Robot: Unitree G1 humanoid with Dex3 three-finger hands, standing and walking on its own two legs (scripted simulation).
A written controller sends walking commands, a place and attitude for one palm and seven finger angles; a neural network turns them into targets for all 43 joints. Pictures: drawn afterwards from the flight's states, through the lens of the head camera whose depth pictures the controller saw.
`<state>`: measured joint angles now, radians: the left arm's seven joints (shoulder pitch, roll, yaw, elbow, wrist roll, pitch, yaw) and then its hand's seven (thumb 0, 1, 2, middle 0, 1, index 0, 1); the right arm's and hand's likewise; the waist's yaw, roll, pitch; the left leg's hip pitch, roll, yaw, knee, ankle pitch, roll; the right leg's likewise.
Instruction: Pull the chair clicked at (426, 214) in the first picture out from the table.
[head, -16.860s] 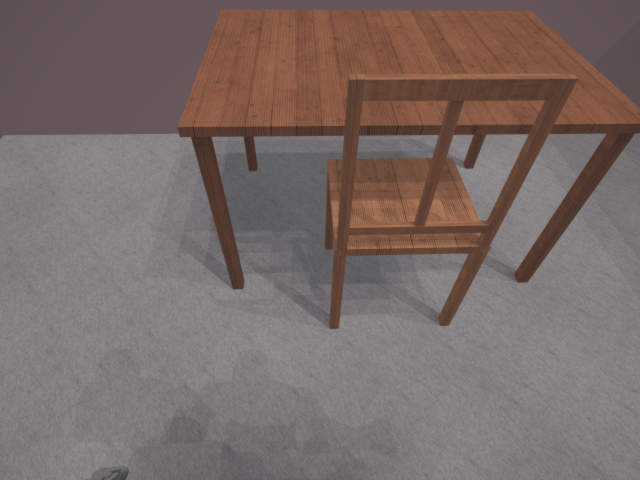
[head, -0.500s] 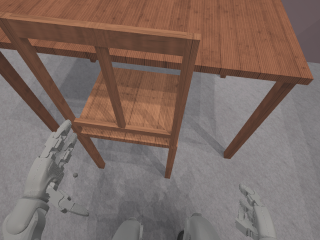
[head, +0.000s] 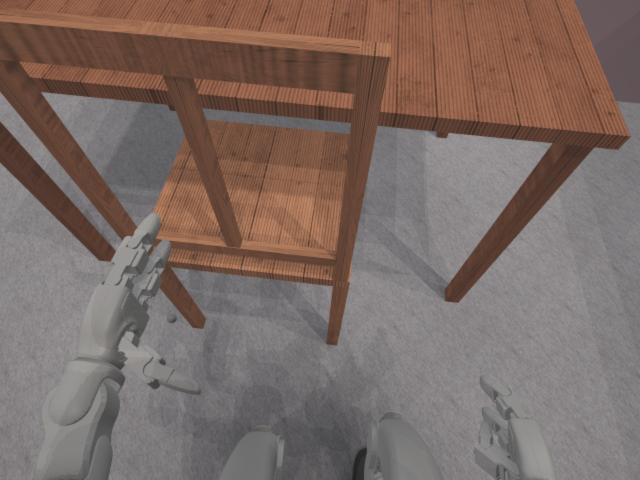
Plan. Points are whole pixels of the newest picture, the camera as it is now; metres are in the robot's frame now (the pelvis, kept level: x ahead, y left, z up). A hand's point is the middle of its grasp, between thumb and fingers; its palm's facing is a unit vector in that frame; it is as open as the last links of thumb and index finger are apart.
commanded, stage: aim the fingers beside a spindle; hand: left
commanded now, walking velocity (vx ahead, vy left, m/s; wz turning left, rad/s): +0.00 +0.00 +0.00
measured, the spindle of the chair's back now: (213, 180) +0.49 +0.17 +0.03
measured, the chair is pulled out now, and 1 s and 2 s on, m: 0.00 0.00 0.00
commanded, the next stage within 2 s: push the fingers through the gap in 1.34 s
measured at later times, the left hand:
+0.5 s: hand (190, 292) +0.33 +0.17 +0.02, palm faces -0.09 -0.99 -0.04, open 16.9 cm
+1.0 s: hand (194, 285) +0.34 +0.17 +0.01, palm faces -0.09 -0.99 -0.04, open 16.9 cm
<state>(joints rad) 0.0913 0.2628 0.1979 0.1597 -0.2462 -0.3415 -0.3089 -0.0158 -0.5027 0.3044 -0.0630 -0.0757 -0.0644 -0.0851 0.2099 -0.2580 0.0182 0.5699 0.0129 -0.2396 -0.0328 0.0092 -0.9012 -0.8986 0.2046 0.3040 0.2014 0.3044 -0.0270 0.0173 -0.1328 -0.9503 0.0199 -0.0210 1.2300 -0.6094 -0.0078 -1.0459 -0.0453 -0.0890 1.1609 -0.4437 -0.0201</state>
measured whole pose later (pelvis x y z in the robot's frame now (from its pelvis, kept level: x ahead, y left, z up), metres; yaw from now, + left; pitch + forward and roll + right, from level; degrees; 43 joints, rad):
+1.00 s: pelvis -0.01 +0.00 -0.02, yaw -1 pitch +22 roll -1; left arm -0.20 0.26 0.22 0.46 -0.21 -0.41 -0.29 -0.02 -0.50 0.30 -0.06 -0.08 -0.06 -0.09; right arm 0.22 -0.26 0.01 0.61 0.01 -0.19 -0.01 0.01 -0.90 -0.90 0.20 0.30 0.20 0.30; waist -0.05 0.01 -0.15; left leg -1.07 0.01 0.00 1.29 -0.61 0.00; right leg -1.18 -0.05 -0.06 1.22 -0.43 -0.01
